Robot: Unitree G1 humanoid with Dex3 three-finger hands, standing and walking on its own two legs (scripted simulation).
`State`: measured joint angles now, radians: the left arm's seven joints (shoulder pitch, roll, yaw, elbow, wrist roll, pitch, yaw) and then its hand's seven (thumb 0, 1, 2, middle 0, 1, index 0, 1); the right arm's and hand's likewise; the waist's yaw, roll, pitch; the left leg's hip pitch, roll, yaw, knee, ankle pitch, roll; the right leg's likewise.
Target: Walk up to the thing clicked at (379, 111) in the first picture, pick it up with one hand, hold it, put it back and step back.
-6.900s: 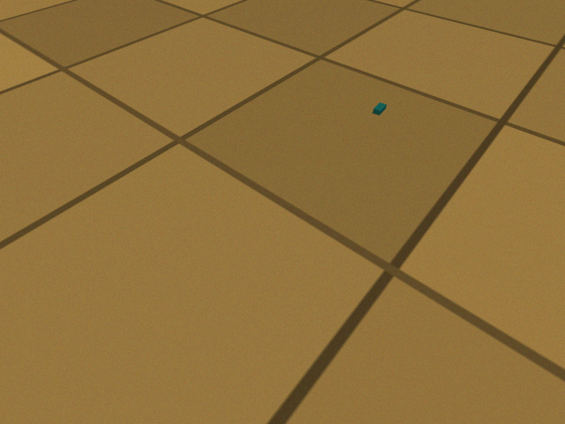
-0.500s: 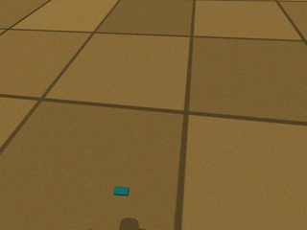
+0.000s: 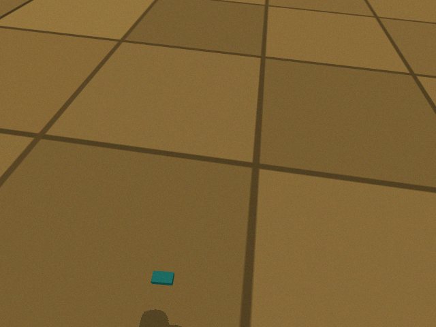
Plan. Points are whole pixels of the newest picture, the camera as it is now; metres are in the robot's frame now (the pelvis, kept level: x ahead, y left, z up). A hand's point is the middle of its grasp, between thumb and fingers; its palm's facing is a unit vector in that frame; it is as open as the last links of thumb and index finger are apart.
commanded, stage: walk up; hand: left
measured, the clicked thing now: (162, 278) +0.47 +0.23 -0.76
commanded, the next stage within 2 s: stand in 1.22 s
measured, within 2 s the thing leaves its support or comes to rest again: neither
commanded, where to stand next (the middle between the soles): +0.09 +0.01 m, yaw -5 degrees
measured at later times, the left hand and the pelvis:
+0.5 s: hand out of the picture +0.12 +0.27 -0.16, palm faces -0.03 -0.95 -0.30, open 7.4 cm; pelvis +0.01 +0.03 +0.00, yaw -2 degrees
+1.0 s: hand out of the picture +0.12 +0.27 -0.16, palm faces -0.05 -0.95 -0.30, open 7.4 cm; pelvis +0.02 +0.02 +0.01, yaw -2 degrees
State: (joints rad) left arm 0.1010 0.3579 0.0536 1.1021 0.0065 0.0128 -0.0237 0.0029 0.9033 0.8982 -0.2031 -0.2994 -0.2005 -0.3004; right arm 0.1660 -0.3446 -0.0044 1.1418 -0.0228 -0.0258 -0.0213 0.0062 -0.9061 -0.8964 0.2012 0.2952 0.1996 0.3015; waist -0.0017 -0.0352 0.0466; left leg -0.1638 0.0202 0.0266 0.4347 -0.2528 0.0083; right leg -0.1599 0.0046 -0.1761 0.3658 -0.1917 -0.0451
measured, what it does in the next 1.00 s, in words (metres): stands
